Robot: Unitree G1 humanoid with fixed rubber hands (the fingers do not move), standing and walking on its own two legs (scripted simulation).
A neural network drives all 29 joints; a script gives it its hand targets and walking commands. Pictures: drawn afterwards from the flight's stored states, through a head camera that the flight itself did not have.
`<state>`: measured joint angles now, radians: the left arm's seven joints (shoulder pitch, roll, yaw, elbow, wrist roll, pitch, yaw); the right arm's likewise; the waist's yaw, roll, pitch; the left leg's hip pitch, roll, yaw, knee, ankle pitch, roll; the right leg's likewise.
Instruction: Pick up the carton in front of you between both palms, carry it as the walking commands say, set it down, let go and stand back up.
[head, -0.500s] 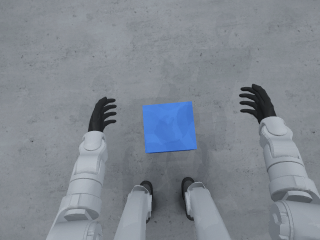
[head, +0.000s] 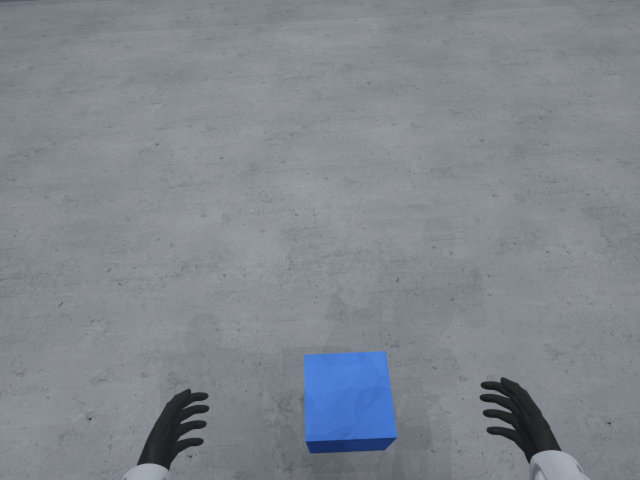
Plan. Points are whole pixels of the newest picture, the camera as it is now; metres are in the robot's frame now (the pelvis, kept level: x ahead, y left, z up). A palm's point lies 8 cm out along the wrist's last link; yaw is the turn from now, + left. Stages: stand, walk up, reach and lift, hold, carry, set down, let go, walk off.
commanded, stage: let go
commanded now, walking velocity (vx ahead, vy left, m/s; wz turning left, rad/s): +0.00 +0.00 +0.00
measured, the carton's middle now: (346, 404) +0.35 -0.03 -0.65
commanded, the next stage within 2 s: stand in 0.50 s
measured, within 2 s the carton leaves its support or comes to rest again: neither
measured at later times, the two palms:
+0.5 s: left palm out of the picture +0.15 +0.23 -0.06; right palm out of the picture +0.15 -0.23 -0.06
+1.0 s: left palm out of the picture +0.12 +0.29 -0.09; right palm out of the picture +0.14 -0.29 -0.08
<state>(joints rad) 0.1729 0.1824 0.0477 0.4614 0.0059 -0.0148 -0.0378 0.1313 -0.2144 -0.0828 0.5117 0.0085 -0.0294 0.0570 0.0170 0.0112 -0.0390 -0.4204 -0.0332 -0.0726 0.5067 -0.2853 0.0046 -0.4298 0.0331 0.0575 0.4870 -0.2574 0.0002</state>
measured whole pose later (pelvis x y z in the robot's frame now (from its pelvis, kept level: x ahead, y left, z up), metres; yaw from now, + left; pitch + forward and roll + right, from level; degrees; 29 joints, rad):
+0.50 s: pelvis -0.01 +0.00 +0.00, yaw +0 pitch -6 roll +0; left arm 0.21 0.20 0.04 0.42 0.02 0.16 -0.06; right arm 0.22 -0.21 -0.05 0.42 -0.02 0.14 0.08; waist 0.00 0.01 0.13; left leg -0.06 -0.04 -0.06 0.45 -0.28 0.01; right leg -0.08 0.03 0.07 0.44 -0.26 0.00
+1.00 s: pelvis +0.00 +0.00 +0.00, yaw +1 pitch -1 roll +0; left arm 0.17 0.33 0.04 0.79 0.04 0.00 0.03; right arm 0.19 -0.34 -0.04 0.73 -0.03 0.01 -0.02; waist 0.00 0.00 0.01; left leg -0.16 -0.03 -0.08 0.50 -0.32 0.01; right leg -0.17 0.03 0.05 0.48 -0.29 -0.01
